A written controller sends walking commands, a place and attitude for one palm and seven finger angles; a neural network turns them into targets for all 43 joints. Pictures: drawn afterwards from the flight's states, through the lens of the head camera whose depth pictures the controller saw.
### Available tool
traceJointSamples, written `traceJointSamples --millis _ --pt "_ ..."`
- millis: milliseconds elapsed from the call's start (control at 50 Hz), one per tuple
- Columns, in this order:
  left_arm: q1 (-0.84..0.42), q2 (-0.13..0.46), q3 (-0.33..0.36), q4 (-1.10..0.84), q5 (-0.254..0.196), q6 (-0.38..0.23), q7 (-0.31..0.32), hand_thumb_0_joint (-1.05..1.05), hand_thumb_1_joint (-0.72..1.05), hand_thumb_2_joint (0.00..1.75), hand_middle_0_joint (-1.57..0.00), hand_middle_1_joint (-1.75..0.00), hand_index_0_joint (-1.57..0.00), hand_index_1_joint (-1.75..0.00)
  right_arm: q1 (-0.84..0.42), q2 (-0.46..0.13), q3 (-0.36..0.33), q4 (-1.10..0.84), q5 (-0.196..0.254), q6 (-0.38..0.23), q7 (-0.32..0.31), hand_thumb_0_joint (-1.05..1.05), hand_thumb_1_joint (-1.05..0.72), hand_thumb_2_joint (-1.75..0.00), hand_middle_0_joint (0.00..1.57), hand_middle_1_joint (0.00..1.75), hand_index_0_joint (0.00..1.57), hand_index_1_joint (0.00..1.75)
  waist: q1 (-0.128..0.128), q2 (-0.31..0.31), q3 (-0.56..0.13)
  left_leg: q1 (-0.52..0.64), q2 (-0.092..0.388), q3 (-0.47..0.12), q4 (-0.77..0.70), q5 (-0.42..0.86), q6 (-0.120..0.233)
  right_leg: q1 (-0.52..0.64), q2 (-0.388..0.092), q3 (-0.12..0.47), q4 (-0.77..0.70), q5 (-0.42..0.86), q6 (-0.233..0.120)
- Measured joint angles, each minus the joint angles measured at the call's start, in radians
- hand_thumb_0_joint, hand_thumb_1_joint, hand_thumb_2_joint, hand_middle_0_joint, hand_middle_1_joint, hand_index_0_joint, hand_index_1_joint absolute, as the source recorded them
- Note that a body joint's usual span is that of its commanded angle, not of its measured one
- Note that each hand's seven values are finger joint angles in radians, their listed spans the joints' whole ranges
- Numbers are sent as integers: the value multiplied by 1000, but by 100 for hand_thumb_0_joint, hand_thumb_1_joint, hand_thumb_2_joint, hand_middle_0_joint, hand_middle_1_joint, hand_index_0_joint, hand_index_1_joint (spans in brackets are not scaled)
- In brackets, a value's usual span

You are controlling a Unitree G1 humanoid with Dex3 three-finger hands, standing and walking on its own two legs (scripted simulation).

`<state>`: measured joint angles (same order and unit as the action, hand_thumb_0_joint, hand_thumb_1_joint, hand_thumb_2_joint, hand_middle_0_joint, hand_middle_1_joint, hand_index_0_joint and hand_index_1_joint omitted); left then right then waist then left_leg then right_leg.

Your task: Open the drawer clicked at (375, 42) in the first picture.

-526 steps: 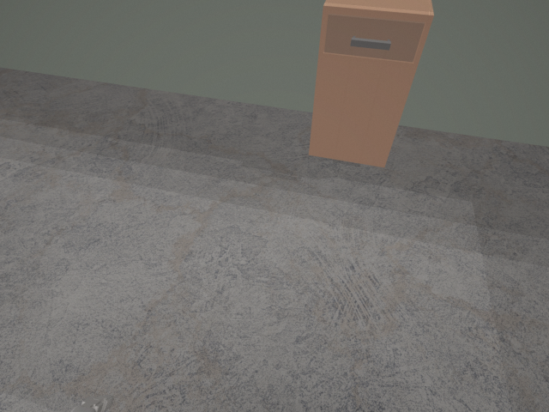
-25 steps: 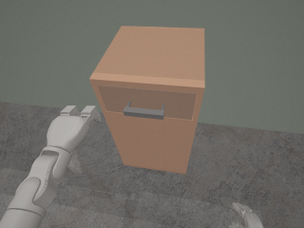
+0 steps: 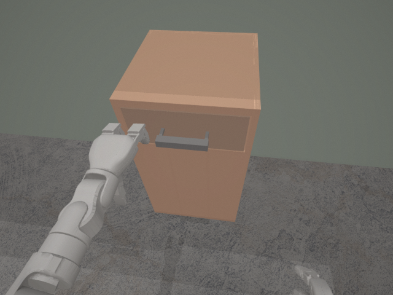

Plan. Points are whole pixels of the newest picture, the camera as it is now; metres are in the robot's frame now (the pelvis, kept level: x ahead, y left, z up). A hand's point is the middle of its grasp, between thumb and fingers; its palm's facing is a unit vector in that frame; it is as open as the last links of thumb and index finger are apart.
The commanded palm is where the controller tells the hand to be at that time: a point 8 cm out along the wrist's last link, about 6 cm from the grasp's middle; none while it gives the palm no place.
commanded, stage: move the hooked fingers above the handle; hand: left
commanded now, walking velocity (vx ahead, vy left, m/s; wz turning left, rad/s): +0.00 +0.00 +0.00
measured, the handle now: (183, 137) +0.56 +0.10 -0.08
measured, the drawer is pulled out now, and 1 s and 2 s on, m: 0.00 0.00 0.00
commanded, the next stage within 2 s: lower the fingers behind the handle in 1.82 s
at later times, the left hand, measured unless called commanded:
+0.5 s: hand (153, 152) +0.42 +0.15 +0.02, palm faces -0.03 -0.04 -1.00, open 13.9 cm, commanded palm +0.40 +0.16 +0.08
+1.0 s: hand (175, 144) +0.47 +0.11 +0.00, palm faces -0.02 -0.03 -1.00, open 13.9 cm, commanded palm +0.46 +0.11 +0.04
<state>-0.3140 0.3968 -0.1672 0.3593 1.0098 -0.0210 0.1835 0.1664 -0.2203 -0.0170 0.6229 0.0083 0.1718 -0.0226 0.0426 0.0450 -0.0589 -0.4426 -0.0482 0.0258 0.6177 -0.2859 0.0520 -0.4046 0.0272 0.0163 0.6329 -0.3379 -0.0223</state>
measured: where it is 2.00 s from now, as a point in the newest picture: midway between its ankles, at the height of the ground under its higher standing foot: outside the picture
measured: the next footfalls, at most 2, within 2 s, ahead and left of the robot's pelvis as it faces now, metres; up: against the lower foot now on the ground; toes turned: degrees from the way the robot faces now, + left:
none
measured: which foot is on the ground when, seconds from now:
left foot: down 0.00-1.00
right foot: down 0.00-1.00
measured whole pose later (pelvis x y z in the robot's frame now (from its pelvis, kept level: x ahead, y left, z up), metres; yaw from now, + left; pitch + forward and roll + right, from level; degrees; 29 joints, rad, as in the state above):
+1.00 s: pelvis +0.01 -0.02 -0.02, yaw +0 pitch +17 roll +0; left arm -0.78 0.27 -0.19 1.03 1.09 0.05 0.40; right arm 0.30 -0.22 -0.08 0.70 -0.01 0.15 0.00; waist -0.10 0.05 -0.17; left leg -0.74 -0.02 0.01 0.80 -0.36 0.02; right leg -0.69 0.06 0.00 0.80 -0.41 -0.05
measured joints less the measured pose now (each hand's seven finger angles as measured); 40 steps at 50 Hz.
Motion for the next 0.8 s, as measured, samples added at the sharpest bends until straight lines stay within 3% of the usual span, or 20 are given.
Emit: traceJointSamples --millis 80,200,300,480,640,800 --pt "-43 -7 -11 65 2 39 1 0 -49 30 -32 -120 -31 -120 25 -4 -8 3 2 6 -1 1 -91 -90 20 30 20 30 -13 3 -9 -16 3 0 9 -6 -1 -15 3 0 7 -4 -2" --pt "-83 -35 -40 119 6 25 8 0 -49 30 -32 -120 -31 -120 62 -16 -25 12 1 9 -3 1 -91 -90 20 30 20 30 -28 5 -20 -37 4 -2 27 -18 -4 -36 5 -2 25 -17 -5" --pt "-123 -57 -37 190 31 8 56 0 -49 30 -32 -120 -31 -120 74 -18 -32 23 0 12 -4 1 -91 -90 20 30 20 30 -42 0 -31 -61 10 3 42 -29 -9 -64 11 2 44 -27 -10" --pt "-211 -72 -29 350 38 53 103 0 -49 30 -32 -120 -31 -120 89 -15 -42 37 3 12 -2 1 -91 -90 20 30 20 30 -65 2 -52 -95 20 -1 55 -37 -20 -99 21 -2 57 -35 -22" --pt "-281 -74 -13 456 52 7 114 0 -49 30 -32 -120 -31 -120 99 -11 -44 43 -4 -1 -8 1 -91 -90 20 30 20 30 -87 -8 -68 -138 27 -9 74 -44 -29 -140 28 -11 74 -43 -31" --pt "-352 -92 -8 545 69 20 170 0 -49 30 -32 -120 -31 -120 113 -14 -63 61 -16 -13 10 1 -91 -90 20 30 20 30 -105 -5 -93 -211 31 -13 123 -62 -31 -209 32 -17 118 -58 -33"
